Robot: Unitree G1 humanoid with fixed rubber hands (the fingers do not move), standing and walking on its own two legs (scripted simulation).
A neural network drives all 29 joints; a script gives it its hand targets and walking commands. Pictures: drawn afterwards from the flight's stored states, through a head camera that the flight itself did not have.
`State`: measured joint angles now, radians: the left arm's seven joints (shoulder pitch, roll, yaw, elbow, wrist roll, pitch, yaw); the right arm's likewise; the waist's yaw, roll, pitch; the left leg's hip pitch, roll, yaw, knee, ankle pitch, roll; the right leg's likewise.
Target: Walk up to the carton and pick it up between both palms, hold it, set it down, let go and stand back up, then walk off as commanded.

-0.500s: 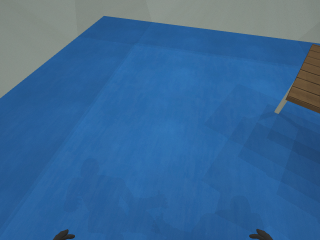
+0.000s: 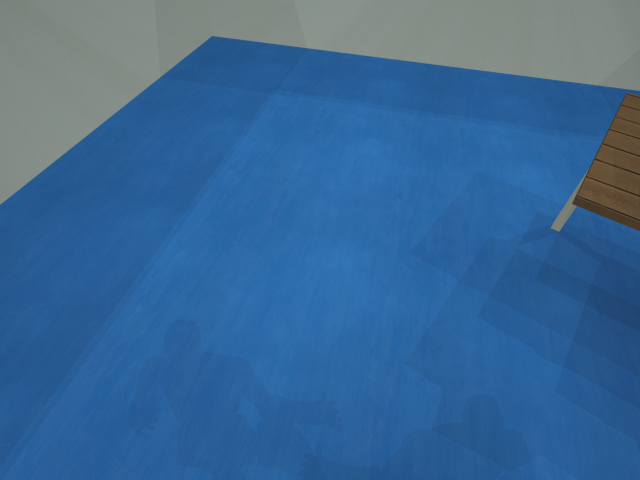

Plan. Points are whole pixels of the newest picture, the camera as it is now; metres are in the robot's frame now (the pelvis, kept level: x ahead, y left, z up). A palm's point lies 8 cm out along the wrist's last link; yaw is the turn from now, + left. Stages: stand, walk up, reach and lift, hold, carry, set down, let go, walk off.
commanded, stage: stand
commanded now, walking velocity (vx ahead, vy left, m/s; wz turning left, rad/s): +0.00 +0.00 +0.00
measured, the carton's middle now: out of the picture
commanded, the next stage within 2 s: walk up in 0.72 s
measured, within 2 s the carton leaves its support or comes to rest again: neither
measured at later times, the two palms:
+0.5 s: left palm out of the picture +0.07 +0.28 -0.12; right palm out of the picture +0.07 -0.30 -0.11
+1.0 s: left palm out of the picture +0.07 +0.28 -0.11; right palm out of the picture +0.07 -0.32 -0.10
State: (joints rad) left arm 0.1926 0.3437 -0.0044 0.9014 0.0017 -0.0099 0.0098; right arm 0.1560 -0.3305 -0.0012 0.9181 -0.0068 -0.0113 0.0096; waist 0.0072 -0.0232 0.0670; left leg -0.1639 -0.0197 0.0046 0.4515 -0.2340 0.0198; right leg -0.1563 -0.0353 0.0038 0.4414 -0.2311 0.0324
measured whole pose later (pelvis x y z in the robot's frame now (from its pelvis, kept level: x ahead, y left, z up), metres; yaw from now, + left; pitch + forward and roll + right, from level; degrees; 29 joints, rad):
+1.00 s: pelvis +0.00 -0.01 +0.00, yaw -5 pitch -2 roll +1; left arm 0.24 0.34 0.05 0.95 0.05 0.04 -0.05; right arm 0.19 -0.35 -0.03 0.95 -0.04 -0.03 -0.03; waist 0.03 -0.02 0.04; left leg -0.13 0.01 0.07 0.38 -0.21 0.03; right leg -0.28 -0.02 0.02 0.66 -0.36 -0.01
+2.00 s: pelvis +0.22 -0.32 -0.04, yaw -36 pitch -3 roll -1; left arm 0.19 0.40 0.08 0.58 0.04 0.04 -0.10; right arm 0.51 -0.49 -0.07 0.58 -0.03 -0.02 -0.04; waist -0.05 0.00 0.13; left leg -0.11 0.31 0.21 0.90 -0.51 -0.02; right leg -0.45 -0.01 0.00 0.75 -0.24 0.00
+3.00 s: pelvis +0.31 -0.66 -0.02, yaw -44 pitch -5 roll +0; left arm 0.38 0.42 0.05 0.56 0.02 0.03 -0.03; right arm 0.35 -0.42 0.00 0.57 0.00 -0.02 -0.04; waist 0.07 -0.03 0.09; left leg -0.51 0.01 0.05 0.94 -0.39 0.02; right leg -0.21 -0.01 -0.12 0.67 -0.37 -0.05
